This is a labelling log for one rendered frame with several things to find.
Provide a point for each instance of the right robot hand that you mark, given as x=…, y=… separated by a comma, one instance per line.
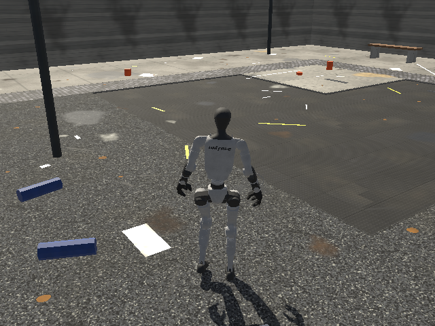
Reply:
x=257, y=196

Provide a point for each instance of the robot left forearm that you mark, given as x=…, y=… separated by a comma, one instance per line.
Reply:
x=185, y=175

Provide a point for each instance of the robot right forearm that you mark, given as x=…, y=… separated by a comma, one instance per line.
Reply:
x=254, y=181

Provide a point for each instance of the robot left upper arm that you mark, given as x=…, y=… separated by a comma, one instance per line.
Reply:
x=199, y=141

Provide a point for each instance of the robot left shin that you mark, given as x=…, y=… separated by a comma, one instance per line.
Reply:
x=203, y=239

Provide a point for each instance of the robot head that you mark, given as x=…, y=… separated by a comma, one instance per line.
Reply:
x=222, y=118

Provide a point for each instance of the robot right upper arm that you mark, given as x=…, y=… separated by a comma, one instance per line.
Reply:
x=245, y=156

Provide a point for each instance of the left robot hand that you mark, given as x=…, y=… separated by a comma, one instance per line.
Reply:
x=186, y=187

